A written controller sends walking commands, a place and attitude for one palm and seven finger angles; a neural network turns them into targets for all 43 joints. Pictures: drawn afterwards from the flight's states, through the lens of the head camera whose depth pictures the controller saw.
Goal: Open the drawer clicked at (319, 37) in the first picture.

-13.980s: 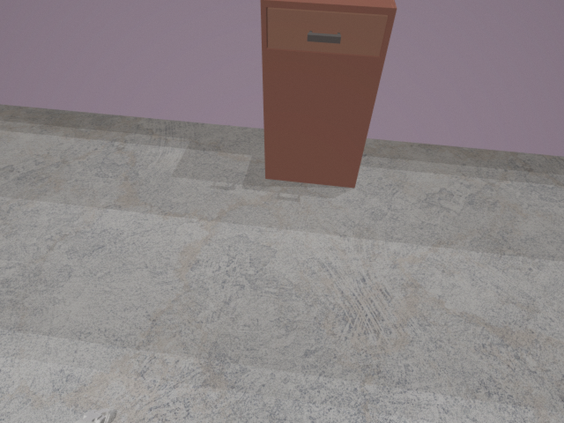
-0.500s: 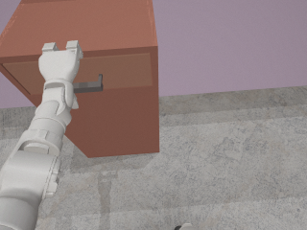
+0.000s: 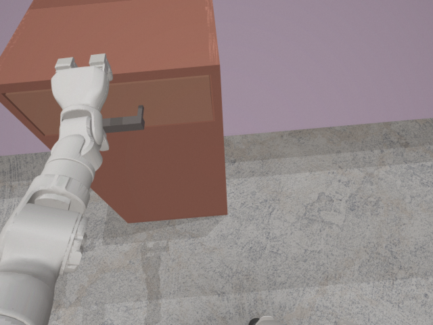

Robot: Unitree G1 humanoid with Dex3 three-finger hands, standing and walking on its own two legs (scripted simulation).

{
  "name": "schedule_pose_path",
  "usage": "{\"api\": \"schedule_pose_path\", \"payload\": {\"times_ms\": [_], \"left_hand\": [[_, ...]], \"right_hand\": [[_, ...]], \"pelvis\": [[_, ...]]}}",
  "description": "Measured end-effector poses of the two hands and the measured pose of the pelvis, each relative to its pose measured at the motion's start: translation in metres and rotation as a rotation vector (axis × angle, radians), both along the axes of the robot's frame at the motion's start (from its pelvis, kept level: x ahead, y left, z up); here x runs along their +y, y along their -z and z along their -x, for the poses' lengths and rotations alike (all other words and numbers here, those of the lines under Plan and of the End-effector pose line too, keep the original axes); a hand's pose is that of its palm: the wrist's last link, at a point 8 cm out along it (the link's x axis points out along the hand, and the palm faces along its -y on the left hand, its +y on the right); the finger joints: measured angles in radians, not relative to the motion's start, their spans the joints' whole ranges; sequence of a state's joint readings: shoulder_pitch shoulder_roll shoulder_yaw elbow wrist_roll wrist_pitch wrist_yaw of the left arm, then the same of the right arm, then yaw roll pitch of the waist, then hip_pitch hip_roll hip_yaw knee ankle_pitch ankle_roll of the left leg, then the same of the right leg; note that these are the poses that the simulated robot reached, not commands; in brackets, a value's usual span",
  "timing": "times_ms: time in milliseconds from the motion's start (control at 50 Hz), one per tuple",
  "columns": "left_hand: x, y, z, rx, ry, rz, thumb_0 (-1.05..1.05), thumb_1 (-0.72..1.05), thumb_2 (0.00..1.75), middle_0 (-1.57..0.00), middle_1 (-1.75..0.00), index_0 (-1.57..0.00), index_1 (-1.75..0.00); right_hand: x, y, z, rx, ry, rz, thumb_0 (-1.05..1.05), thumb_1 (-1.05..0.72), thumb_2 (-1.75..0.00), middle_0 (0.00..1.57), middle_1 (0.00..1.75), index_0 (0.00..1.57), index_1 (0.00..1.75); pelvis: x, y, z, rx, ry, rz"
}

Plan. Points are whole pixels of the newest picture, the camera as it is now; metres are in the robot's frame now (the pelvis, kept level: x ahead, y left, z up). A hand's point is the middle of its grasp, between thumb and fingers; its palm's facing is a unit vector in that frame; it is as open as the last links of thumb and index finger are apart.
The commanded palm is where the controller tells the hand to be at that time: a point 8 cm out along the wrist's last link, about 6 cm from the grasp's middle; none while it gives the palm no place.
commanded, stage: move the hooked fingers above the handle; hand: left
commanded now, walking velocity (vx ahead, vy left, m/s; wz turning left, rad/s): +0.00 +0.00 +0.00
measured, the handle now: (117, 118) +0.55 +0.22 +0.01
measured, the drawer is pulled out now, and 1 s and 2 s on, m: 0.00 0.00 0.00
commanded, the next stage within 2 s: none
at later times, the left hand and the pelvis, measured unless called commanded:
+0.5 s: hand (81, 123) +0.48 +0.25 +0.08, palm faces -0.07 +0.09 -0.99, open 13.8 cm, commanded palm +0.46 +0.21 +0.12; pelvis -0.01 -0.01 +0.00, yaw +1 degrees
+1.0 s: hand (88, 125) +0.48 +0.24 +0.08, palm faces -0.13 +0.03 -0.99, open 13.7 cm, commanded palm +0.46 +0.21 +0.12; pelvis +0.00 +0.00 +0.00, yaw +0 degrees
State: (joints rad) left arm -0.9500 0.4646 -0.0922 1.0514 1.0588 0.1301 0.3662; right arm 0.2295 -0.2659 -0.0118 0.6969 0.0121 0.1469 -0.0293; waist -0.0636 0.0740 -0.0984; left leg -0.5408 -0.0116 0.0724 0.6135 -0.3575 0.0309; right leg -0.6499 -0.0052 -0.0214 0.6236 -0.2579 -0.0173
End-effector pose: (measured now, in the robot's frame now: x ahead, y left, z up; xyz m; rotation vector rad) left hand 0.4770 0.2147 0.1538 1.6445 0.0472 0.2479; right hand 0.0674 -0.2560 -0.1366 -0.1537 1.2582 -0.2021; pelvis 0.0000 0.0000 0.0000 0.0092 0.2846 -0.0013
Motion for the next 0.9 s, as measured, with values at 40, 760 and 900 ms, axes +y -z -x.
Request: {"api": "schedule_pose_path", "payload": {"times_ms": [40,760,900], "left_hand": [[0.006,0.004,0.003,0.111,-0.08,0.017,0.0,-0.48,0.3,-0.31,-1.2,-0.32,-1.24],[-0.069,0.024,0.016,0.081,0.431,0.181,0.0,-0.49,0.3,-0.32,-1.2,-0.32,-1.2],[-0.007,0.004,0.001,-0.04,0.069,0.009,0.0,-0.49,0.3,-0.32,-1.2,-0.32,-1.22]], "right_hand": [[0.002,0.0,0.003,0.018,0.013,-0.017,0.01,-0.91,-0.9,0.2,0.3,0.2,0.3],[-0.02,-0.017,0.021,-0.001,0.029,0.108,0.01,-0.91,-0.9,0.2,0.3,0.2,0.3],[-0.006,-0.001,0.011,0.004,0.015,0.026,0.01,-0.91,-0.9,0.2,0.3,0.2,0.3]], "pelvis": [[-0.001,-0.003,-0.002,-0.007,-0.003,0.001],[-0.003,0.001,-0.003,-0.028,-0.021,0.007],[0.001,0.001,0.001,0.005,0.01,0.0]]}}
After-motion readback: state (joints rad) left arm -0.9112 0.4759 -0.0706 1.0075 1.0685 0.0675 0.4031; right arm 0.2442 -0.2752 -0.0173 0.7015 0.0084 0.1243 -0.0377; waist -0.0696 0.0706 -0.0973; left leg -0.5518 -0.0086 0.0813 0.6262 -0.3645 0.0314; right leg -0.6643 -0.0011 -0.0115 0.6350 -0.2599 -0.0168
